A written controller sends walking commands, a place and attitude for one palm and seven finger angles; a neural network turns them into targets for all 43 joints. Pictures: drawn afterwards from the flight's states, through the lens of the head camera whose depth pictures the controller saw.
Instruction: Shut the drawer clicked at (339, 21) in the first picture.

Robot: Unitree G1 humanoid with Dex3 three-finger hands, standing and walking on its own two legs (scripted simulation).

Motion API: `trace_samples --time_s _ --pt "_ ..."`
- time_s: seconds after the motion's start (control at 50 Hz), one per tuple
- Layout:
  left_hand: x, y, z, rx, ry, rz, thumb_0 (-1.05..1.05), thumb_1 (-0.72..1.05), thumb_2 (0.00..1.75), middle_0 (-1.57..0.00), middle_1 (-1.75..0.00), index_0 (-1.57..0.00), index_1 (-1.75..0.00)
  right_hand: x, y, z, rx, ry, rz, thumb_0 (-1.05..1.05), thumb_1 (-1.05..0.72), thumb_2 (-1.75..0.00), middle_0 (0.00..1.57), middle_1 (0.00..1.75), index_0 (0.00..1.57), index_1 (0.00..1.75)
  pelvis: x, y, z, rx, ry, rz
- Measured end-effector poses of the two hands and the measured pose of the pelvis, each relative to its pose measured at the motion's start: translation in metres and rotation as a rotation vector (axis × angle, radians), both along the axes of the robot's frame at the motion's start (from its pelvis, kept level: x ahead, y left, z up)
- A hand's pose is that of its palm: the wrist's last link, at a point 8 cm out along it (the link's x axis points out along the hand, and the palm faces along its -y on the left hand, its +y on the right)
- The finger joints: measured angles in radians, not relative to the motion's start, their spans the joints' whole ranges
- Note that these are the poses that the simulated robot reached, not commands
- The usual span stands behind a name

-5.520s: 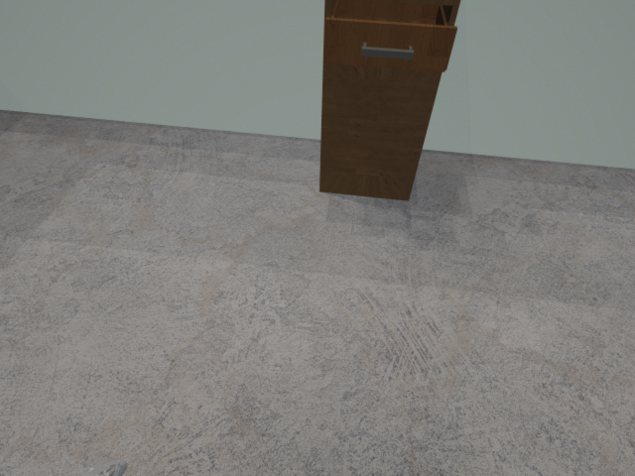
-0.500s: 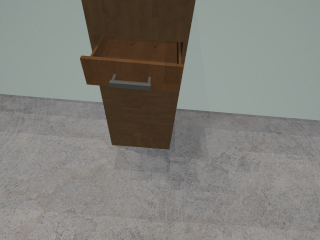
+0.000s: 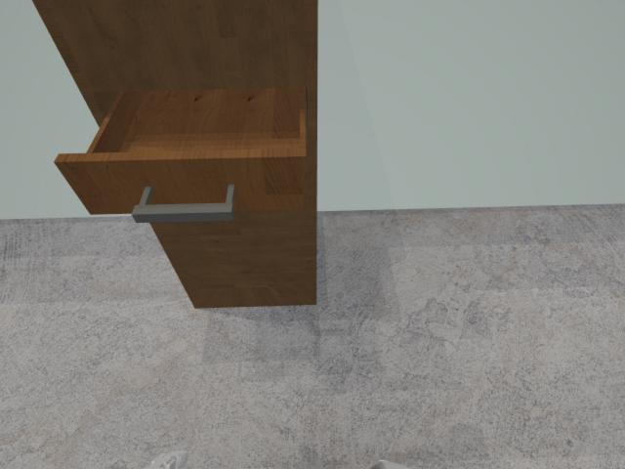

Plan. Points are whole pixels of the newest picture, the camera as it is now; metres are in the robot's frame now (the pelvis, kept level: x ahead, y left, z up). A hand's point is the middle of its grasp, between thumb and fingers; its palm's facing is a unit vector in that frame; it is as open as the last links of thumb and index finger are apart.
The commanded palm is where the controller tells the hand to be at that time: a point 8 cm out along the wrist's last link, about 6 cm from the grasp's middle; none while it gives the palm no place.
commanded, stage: take the last steps up to it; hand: left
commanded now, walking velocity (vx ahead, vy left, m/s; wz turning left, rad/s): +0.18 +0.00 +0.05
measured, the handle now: (187, 202) +0.49 +0.22 +0.03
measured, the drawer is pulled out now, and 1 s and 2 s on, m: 0.19 0.19 0.19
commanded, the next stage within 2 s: come to a stop and stand still in 0.10 s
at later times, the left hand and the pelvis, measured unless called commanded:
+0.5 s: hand out of the picture +0.10 +0.20 -0.16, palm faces +0.05 -0.98 -0.18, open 7.3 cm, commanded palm none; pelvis +0.10 +0.02 +0.02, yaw -1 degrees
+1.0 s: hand out of the picture +0.10 +0.16 -0.14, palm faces +0.07 -0.97 -0.25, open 7.3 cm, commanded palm none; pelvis +0.07 -0.03 +0.02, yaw +1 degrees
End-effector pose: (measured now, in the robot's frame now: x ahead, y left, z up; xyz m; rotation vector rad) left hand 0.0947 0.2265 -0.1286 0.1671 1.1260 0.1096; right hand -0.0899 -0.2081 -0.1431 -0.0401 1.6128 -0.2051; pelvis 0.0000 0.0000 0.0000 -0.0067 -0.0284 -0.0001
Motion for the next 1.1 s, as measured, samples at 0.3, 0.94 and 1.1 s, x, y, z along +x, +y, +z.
trace_samples --time_s 0.3,0.94,1.1 --pt "-0.008 0.017 -0.015 -0.047 0.225 0.120 -0.01 0.92 0.89 -0.20 -0.30 -0.20 -0.30 0.250 -0.004 0.029 -0.101 -0.410 0.186 0.01 -0.92 -0.90 0.19 0.30 0.20 0.30 0.092 0.020 0.010 -0.036 0.009 0.012" --pt "0.008 -0.030 0.024 0.064 0.150 0.092 0.00 0.92 0.89 -0.20 -0.30 -0.21 -0.30 0.195 -0.073 0.013 -0.038 -0.249 0.122 0.01 -0.91 -0.90 0.20 0.30 0.20 0.30 0.074 -0.037 0.022 0.050 0.018 0.008" --pt "-0.019 0.003 0.001 0.034 0.201 0.136 0.00 0.91 0.89 -0.20 -0.30 -0.21 -0.30 0.184 -0.048 0.017 -0.085 -0.258 0.161 0.01 -0.91 -0.90 0.20 0.30 0.20 0.30 0.062 -0.013 0.012 0.013 0.026 0.026"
